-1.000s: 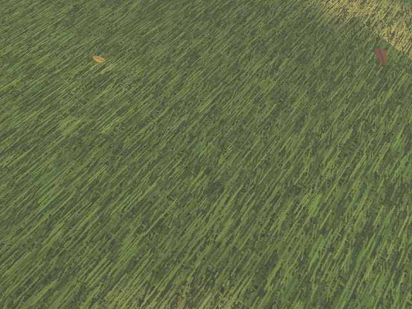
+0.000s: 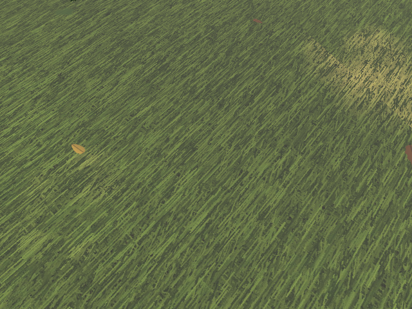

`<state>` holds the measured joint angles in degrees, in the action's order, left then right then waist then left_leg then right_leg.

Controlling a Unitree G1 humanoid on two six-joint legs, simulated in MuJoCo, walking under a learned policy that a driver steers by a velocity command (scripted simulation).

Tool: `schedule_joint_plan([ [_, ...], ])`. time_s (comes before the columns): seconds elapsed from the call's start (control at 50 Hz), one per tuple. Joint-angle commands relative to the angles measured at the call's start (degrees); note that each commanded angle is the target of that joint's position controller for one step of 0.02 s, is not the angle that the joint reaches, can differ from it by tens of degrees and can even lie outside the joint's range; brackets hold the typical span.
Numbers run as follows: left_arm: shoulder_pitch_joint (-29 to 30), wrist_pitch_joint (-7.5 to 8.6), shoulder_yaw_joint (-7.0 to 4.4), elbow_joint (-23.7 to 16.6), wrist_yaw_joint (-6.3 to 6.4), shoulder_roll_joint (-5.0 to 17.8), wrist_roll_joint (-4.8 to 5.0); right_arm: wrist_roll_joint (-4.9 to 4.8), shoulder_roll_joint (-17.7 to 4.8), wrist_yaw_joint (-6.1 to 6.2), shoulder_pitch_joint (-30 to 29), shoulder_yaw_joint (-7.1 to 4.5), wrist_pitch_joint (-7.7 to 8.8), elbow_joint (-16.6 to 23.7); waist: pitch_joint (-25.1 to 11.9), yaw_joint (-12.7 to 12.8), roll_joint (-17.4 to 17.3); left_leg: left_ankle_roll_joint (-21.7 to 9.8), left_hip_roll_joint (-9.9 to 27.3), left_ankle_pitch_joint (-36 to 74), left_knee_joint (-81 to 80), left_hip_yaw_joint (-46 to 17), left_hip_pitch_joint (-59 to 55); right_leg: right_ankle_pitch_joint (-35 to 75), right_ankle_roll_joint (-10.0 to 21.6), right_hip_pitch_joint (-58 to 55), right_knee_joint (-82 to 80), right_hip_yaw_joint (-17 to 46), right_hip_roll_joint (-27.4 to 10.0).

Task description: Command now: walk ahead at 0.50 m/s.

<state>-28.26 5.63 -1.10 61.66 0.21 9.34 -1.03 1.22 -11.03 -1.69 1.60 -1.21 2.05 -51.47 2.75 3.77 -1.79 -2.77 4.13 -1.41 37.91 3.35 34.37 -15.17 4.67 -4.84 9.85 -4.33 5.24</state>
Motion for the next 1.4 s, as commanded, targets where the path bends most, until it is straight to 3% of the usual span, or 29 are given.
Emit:
schedule_joint_plan([
  [0.02,-4.1,0.12,-1.50,-0.3,0.79,8.4,-0.51,-0.05,-4.0,0.17,-6.0,-0.73,1.20,4.9,4.3,-1.0,5.6,-1.7,-1.4,-3.2,-3.5,0.9,2.2,32.9,6.7,-1.9,1.0,7.6,-18.3],
  [0.06,-2.1,0.00,-1.73,-0.3,1.07,9.1,-0.66,-0.07,-4.6,0.55,-2.0,-1.23,1.80,4.0,2.4,-3.4,5.9,-3.6,-3.8,-7.7,-6.4,2.0,-5.3,44.9,5.6,-2.4,6.9,6.1,-18.3],
  [0.1,-0.3,-0.29,-1.81,-0.5,0.89,9.5,-0.30,0.41,-6.6,1.50,13.8,-2.65,2.73,-1.3,-5.6,-9.8,4.3,-6.3,-6.5,-6.2,-11.4,2.9,-25.0,50.0,3.8,2.2,24.5,3.3,-15.3],
  [0.12,0.3,-0.13,-1.23,-2.3,0.68,8.0,0.31,1.88,-10.9,2.17,24.3,-4.00,3.19,-3.6,-12.5,-13.3,0.2,-9.4,4.4,-10.2,-11.9,-9.0,-40.4,32.6,2.6,14.3,40.6,1.6,-12.7],
  [0.14,-6.4,-0.27,-0.41,-3.0,0.06,2.6,2.37,2.32,-15.9,1.97,27.3,-5.28,2.85,-4.0,-18.9,-10.2,-12.5,-17.9,20.7,-13.8,-18.2,-37.6,-54.2,-10.8,0.0,34.8,62.6,-1.1,-1.4],
  [0.16,-2.4,-0.47,-1.96,-2.7,0.24,8.2,0.68,-0.14,-13.1,1.40,22.9,-4.88,2.08,-3.5,-15.5,-9.4,-3.8,-16.7,18.4,-16.6,-22.3,-40.4,-49.5,-12.6,1.0,40.1,66.9,7.1,-3.3],
  [0.18,2.7,-0.30,-2.20,-4.5,0.03,8.0,0.46,-0.68,-10.2,1.23,16.6,-4.00,2.12,-2.6,-7.0,-7.0,-2.0,-14.8,16.5,-15.5,-23.4,-30.8,-41.3,-7.0,1.3,42.1,65.5,7.2,-6.1],
  [0.2,5.5,-0.10,-2.07,-5.0,-0.12,7.1,0.32,-0.49,-7.0,0.99,13.7,-3.22,2.61,-2.3,-3.3,-5.7,0.6,-13.1,14.0,-9.4,-25.5,-25.0,-34.5,-3.3,1.1,40.2,62.5,7.0,-7.9],
  [0.24,5.0,-1.43,-2.02,-4.7,-0.65,5.2,-0.95,-0.54,-3.4,1.38,13.3,-2.09,3.34,-3.7,-1.2,-2.5,-0.6,-9.7,9.2,-3.1,-27.8,-16.7,-26.9,-1.0,0.1,34.8,57.2,6.6,-10.1],
  [0.36,14.1,-3.66,-2.13,-8.0,-1.74,4.8,-1.12,-0.72,-5.9,1.77,21.2,-2.10,4.38,-6.8,1.7,-2.6,-1.1,-9.2,6.8,2.3,-31.7,-10.3,-26.4,6.9,-2.7,40.7,48.2,3.7,-11.6],
  [0.58,32.7,-2.71,-1.21,-14.6,-1.72,4.9,-0.17,0.20,-5.9,2.70,31.0,-1.58,3.78,-10.0,4.4,-7.3,-2.1,-8.9,8.4,16.4,-28.0,-6.6,-40.6,11.6,-1.3,42.9,25.5,0.1,-8.5],
  [0.64,28.4,-1.87,-1.80,-14.0,-1.27,5.8,-0.11,0.44,-7.1,3.08,28.6,-1.96,3.64,-10.1,2.4,-4.2,-2.7,-7.6,8.9,32.0,-20.6,-4.9,-41.7,5.5,1.5,33.8,21.5,-1.4,-5.5],
  [0.68,12.1,-0.90,-3.25,-8.5,-0.34,8.0,-0.68,-0.03,-7.5,2.87,26.6,-2.03,3.39,-9.8,-5.9,2.5,-0.9,-5.6,5.8,36.2,-2.6,-2.0,-36.4,7.8,4.2,13.4,16.3,-1.8,-3.1],
  [0.7,1.5,-0.46,-4.63,-6.3,0.32,12.7,-2.20,-0.68,-5.8,2.65,26.0,-1.40,3.53,-7.8,-13.0,5.9,3.8,-4.4,3.0,17.6,14.2,-0.1,-24.0,3.4,7.5,-2.1,15.7,11.1,-15.0],
  [0.72,-0.5,-0.83,-5.78,-6.1,0.00,17.5,-2.46,-2.68,-0.5,2.04,32.7,-0.69,3.42,-7.2,-18.7,2.4,16.3,-2.0,-8.5,-26.9,35.1,1.7,-3.8,1.0,15.8,-14.6,8.7,39.7,-30.7],
  [0.74,4.4,-1.60,-5.35,-6.6,-0.51,14.7,-0.07,-1.00,-6.1,2.20,28.4,-2.20,3.13,-7.5,-14.8,1.5,6.8,-3.1,-5.8,-26.1,38.9,-6.4,0.8,-2.6,14.4,-9.4,5.6,40.7,-27.8],
  [0.76,10.6,-1.56,-4.34,-7.6,-0.70,11.3,0.43,-0.73,-6.0,1.94,23.3,-2.40,3.32,-5.7,-6.7,-0.7,5.2,-3.3,-3.1,-20.5,37.3,-6.3,2.6,-1.9,12.4,-1.1,4.4,31.3,-25.9],
  [0.78,13.4,-1.11,-3.51,-7.8,-0.94,8.1,0.23,-0.58,-5.0,1.79,20.9,-2.26,3.50,-5.2,-2.8,-2.0,2.8,-3.1,-1.2,-16.9,34.1,-6.1,0.7,3.9,10.6,5.6,2.2,25.4,-23.2],
  [0.82,13.3,-0.51,-2.39,-6.2,-0.56,4.9,0.48,0.98,-3.4,1.24,20.9,-2.28,2.38,-5.0,-1.0,-5.1,4.5,-1.8,1.0,-14.4,28.4,-5.3,-4.3,11.2,7.8,12.5,0.3,18.2,-18.0],
  [0.92,7.0,0.13,-2.87,-4.2,0.01,8.6,0.80,1.27,-2.9,0.52,13.3,-2.25,0.68,-1.4,0.9,-5.3,4.3,2.3,1.5,-9.4,18.8,-2.7,-0.9,15.8,9.5,14.4,-2.2,15.5,-15.6],
  [1.12,-1.7,-0.88,-3.42,-4.3,0.31,9.6,0.01,-0.25,-4.5,0.64,-7.1,-1.54,1.19,7.4,1.7,0.8,6.2,4.3,-1.3,-1.3,-1.5,-2.9,2.2,23.2,8.7,5.2,3.1,18.4,-14.9],
  [1.18,0.9,-1.17,-4.24,-5.6,0.79,11.3,-0.32,-0.59,-6.2,0.79,-4.7,-1.89,2.16,8.3,0.8,-1.5,7.0,2.8,-2.4,-5.5,-6.6,-3.7,-5.3,26.7,6.7,5.5,7.4,20.1,-15.4],
  [1.22,3.9,-1.05,-4.73,-6.7,0.43,12.3,0.05,-0.39,-8.0,1.54,6.4,-2.90,3.20,5.3,-3.9,-6.6,5.0,1.0,-4.7,-6.4,-12.5,-2.4,-22.0,32.0,4.4,9.9,18.4,18.5,-12.3],
  [1.24,4.4,-0.74,-4.36,-7.9,0.02,10.4,0.61,0.86,-11.5,2.33,15.2,-4.01,4.04,3.6,-10.3,-9.8,0.1,-1.3,1.8,-9.8,-14.0,-8.6,-35.2,25.4,3.0,16.5,31.9,15.3,-8.0],
  [1.26,2.0,-0.66,-3.32,-10.5,0.03,5.3,2.40,2.39,-16.9,2.95,21.3,-5.16,4.02,4.3,-18.6,-10.1,-9.9,-4.6,17.6,-18.7,-17.2,-28.5,-50.1,0.1,1.0,31.4,49.4,8.8,-0.9],
  [1.28,-1.4,-1.16,-3.83,-11.1,0.15,7.4,1.80,1.74,-17.2,2.70,18.4,-5.38,2.89,4.2,-20.0,-6.6,-16.0,-8.6,22.3,-21.4,-23.4,-44.7,-49.0,-16.0,1.3,40.0,58.2,8.2,0.2],
  [1.3,0.2,-2.07,-4.21,-9.7,0.28,9.4,0.64,1.23,-11.2,2.48,13.2,-4.07,2.38,5.6,-11.7,-4.7,-6.5,-8.0,20.1,-27.1,-23.7,-37.8,-41.3,-11.3,1.8,41.9,62.0,9.5,-4.4],
  [1.32,4.0,-2.30,-4.09,-10.0,-0.43,8.6,0.05,0.62,-7.3,2.26,10.1,-3.10,2.52,6.0,-5.5,-4.6,-0.9,-6.9,16.8,-24.1,-25.0,-28.8,-33.8,-6.6,1.3,41.3,60.4,9.2,-6.4],
  [1.4,7.6,-4.51,-3.97,-11.8,-2.21,6.7,-1.12,0.01,-5.9,2.39,12.5,-2.54,4.17,3.7,-2.4,-2.7,-4.0,-4.8,11.4,-3.8,-27.9,-11.8,-26.7,-0.9,-0.6,38.6,56.9,7.4,-9.1],
])
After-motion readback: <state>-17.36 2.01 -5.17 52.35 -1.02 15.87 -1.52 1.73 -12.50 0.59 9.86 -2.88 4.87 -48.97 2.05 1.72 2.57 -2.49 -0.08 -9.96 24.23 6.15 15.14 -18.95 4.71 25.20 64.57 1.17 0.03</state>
